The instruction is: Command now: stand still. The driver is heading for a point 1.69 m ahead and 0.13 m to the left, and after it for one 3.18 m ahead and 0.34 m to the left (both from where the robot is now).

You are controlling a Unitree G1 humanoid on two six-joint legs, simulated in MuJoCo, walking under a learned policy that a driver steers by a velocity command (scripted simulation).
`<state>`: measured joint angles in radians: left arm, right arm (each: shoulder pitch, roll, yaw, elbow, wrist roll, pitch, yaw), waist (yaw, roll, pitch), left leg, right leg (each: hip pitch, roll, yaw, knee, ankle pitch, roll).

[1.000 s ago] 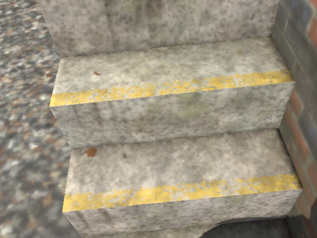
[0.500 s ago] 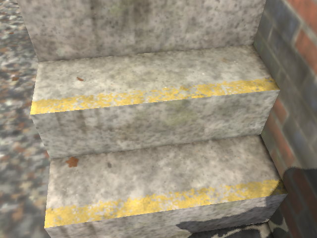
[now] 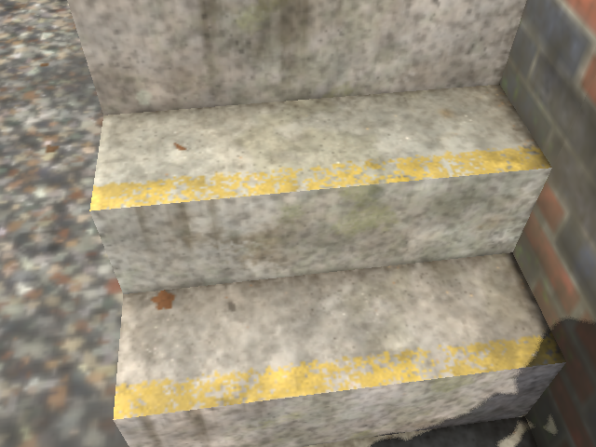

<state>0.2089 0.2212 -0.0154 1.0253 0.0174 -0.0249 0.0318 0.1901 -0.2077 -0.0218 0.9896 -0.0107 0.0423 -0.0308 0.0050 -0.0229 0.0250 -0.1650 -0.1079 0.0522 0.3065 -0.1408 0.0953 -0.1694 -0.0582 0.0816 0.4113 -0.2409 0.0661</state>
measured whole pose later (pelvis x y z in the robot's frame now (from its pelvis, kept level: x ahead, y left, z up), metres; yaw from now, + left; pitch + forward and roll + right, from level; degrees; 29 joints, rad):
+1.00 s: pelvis +0.00 +0.01 +0.00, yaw +1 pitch +0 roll +1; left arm 0.24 0.22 0.00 1.05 0.01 -0.04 0.03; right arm 0.25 -0.21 -0.02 0.91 -0.01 0.05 -0.04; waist 0.01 -0.02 0.02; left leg -0.16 -0.14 0.04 0.29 -0.13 0.11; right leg -0.17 -0.09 0.08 0.43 -0.25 0.09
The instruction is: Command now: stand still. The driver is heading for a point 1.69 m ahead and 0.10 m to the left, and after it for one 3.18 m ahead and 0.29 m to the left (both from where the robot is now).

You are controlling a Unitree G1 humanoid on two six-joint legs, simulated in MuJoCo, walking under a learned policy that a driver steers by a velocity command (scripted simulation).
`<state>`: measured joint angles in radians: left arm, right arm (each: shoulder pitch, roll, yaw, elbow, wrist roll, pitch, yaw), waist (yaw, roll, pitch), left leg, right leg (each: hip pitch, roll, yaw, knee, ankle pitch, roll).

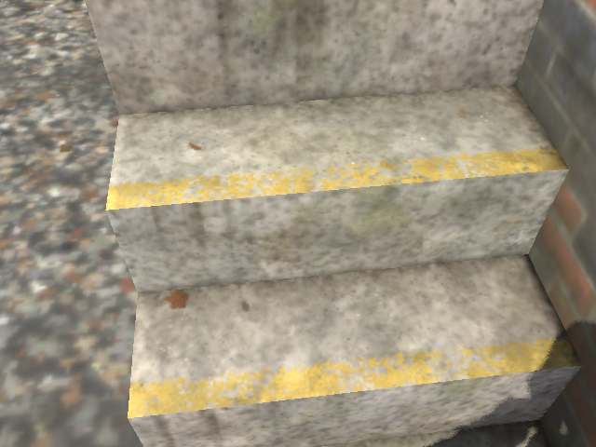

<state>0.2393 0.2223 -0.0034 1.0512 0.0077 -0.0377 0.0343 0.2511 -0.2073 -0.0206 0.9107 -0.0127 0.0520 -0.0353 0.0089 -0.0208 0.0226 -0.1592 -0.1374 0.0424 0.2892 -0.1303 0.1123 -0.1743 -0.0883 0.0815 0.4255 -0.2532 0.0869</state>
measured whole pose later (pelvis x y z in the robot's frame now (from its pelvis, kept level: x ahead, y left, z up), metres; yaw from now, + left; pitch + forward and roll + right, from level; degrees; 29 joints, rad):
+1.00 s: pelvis +0.03 -0.02 +0.00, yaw +0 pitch +1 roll +2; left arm 0.27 0.20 -0.02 1.01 0.01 -0.07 0.04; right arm 0.25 -0.20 -0.02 0.84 0.00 0.02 -0.04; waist -0.01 -0.02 0.00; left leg -0.18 -0.13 0.04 0.38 -0.22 0.11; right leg -0.21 -0.09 0.05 0.53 -0.34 0.02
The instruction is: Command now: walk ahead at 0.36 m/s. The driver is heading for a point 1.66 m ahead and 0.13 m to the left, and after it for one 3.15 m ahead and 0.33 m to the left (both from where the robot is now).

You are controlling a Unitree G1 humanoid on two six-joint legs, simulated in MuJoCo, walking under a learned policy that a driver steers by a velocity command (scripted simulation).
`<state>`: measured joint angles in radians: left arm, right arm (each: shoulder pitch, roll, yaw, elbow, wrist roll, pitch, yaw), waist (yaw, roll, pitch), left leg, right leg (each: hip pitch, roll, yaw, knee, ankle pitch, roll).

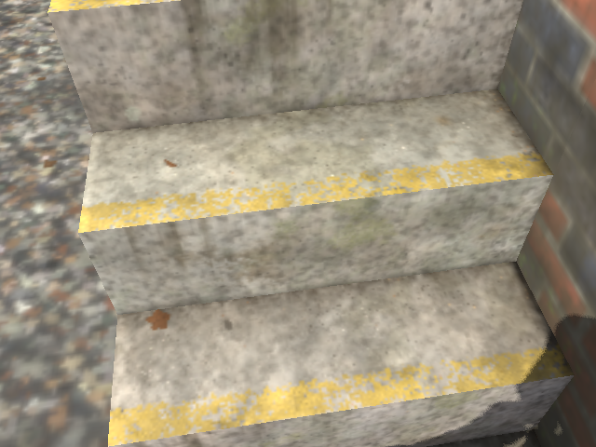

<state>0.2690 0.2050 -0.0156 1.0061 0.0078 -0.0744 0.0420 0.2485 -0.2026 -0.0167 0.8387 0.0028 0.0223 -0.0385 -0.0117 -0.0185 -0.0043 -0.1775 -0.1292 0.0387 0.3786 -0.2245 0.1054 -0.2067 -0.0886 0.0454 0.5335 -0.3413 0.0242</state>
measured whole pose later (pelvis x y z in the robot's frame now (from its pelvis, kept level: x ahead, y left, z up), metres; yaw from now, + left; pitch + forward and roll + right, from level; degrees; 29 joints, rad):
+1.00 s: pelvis +0.22 +0.07 +0.22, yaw +1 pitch +0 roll -5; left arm 0.19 0.13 -0.05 0.80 -0.02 -0.03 0.01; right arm 0.45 -0.14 0.06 1.00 -0.07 -0.03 0.01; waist -0.06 0.00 -0.11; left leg -0.27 0.15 0.09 0.57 -0.30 0.01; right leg -1.33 0.10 0.04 2.27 -0.01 0.00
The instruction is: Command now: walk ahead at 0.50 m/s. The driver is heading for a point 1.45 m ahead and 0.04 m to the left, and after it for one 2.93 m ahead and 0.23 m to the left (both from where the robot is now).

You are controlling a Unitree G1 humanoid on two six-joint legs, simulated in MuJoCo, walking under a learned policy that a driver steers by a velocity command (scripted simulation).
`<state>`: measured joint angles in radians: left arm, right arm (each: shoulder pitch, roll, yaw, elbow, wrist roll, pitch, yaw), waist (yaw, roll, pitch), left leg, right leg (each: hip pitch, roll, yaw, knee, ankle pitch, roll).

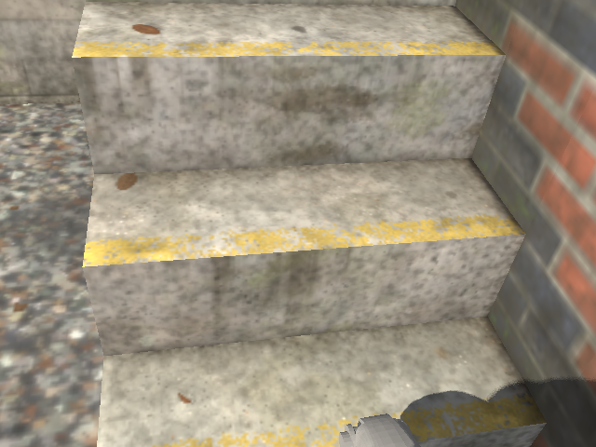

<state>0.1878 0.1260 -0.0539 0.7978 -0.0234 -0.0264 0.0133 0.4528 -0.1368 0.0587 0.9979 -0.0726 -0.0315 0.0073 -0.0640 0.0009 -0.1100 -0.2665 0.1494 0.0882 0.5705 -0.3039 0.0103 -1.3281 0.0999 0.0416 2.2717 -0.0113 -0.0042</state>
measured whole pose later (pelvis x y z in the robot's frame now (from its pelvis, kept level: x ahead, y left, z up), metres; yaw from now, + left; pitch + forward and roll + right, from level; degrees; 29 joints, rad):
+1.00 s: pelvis +0.38 -0.11 +0.30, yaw -2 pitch +6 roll +3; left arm 0.45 0.17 0.00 1.18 0.02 -0.08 -0.02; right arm -0.09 -0.12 0.08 0.78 -0.06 0.03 -0.01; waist -0.01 -0.01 -0.07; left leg -0.90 0.00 0.12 1.27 -0.54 0.16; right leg -0.44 -0.08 0.00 0.96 0.20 -0.18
